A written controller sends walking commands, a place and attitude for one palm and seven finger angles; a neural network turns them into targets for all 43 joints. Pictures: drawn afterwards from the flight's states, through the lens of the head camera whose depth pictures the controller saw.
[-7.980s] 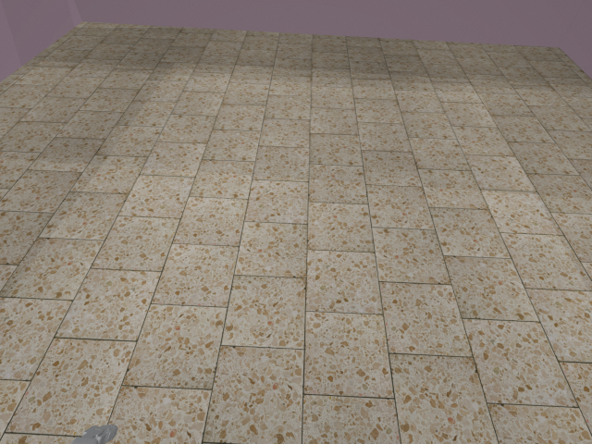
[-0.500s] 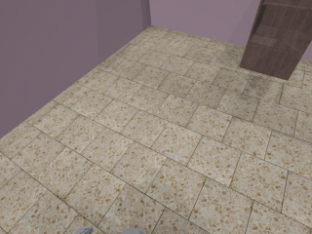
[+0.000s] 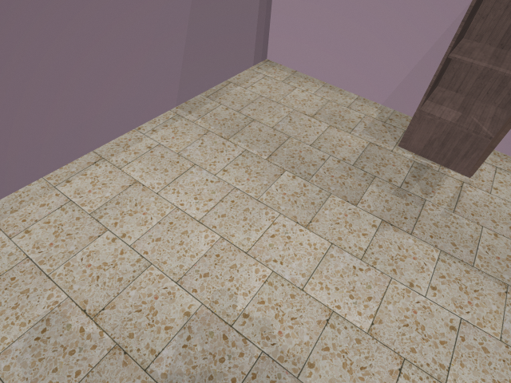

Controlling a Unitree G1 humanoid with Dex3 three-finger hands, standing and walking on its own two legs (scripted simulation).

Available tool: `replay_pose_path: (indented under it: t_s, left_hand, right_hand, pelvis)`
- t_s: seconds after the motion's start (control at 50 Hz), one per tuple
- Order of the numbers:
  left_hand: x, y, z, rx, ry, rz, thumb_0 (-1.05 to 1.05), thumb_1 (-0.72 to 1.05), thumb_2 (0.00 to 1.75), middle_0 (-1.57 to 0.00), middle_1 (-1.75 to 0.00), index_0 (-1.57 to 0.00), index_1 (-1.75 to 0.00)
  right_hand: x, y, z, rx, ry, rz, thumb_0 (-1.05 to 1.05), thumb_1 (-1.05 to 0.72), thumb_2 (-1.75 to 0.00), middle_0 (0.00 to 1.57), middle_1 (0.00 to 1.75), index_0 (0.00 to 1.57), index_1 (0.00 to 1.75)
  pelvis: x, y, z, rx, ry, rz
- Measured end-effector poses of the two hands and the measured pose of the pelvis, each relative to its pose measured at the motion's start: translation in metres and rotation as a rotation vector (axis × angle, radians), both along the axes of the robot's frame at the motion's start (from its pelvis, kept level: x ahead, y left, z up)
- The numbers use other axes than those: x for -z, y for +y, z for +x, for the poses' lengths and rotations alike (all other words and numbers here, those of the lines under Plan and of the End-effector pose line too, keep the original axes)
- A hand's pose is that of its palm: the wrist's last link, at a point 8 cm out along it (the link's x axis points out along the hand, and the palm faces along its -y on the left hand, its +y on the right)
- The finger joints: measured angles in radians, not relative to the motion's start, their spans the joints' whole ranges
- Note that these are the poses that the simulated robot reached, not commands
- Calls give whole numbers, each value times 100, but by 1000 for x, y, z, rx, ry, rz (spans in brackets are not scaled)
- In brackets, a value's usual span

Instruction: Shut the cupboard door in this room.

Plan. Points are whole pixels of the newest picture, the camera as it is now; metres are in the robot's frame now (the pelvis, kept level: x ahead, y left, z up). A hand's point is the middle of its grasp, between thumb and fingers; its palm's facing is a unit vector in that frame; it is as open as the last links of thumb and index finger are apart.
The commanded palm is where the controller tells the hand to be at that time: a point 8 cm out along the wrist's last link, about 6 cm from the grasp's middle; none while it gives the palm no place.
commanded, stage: stand and wait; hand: left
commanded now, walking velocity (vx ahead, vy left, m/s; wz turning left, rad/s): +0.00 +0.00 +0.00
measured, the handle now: out of the picture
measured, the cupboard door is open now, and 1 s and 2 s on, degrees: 84 84 84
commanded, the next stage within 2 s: turn or walk to find it in 0.04 s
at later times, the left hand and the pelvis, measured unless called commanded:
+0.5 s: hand out of the picture +0.01 +0.19 -0.18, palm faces +0.07 -0.97 -0.23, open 7.4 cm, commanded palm none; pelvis -0.01 +0.00 -0.01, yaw +2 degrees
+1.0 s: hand out of the picture +0.01 +0.19 -0.18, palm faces +0.19 -0.95 -0.24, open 7.4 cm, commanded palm none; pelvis -0.02 -0.02 -0.01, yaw +10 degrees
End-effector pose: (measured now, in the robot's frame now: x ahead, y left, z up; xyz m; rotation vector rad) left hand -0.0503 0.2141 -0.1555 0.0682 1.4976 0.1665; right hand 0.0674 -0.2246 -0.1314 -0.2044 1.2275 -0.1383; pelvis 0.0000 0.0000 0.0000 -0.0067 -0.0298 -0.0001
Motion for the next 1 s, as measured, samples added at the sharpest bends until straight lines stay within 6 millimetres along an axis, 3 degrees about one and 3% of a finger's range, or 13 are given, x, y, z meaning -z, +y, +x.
replay_pose_path:
  t_s: [0.2,0.3,0.38,0.56,0.72,0.9,1.0]
  left_hand:
    - [0,12,18,15,-37,5,0,91,90,-20,-30,-20,-30]
    - [-3,23,35,9,-86,52,0,91,90,-20,-30,-20,-30]
    - [-8,27,46,14,-121,88,0,91,90,-20,-30,-20,-30]
    - [-9,14,52,23,-142,82,0,91,90,-20,-30,-20,-30]
    - [-3,0,40,-18,-131,59,0,92,90,-20,-30,-20,-30]
    - [9,17,29,-77,-130,68,0,91,90,-20,-30,-20,-30]
    - [-6,25,42,-93,-180,121,0,91,90,-20,-30,-20,-30]
  right_hand:
    - [7,7,-44,38,100,0,-1,-93,-90,20,29,20,30]
    - [15,9,-67,46,175,21,0,-92,-90,20,29,20,30]
    - [21,8,-75,48,197,42,0,-91,-90,20,29,20,29]
    - [22,3,-69,41,165,57,1,-91,-90,20,29,20,29]
    - [21,-9,-61,13,161,39,0,-91,-90,20,29,20,29]
    - [19,-17,-40,-42,126,-12,0,-91,-90,20,29,20,29]
    - [15,-22,-27,-92,102,-12,0,-90,-90,20,29,20,29]
  pelvis:
    - [1,13,-3,-12,7,8]
    - [5,11,-6,-32,18,13]
    - [6,6,-7,-41,22,9]
    - [5,-4,-6,-38,10,11]
    - [7,-11,-10,-67,19,5]
    - [16,-6,-17,-117,38,-3]
    - [10,-17,-21,-175,55,-7]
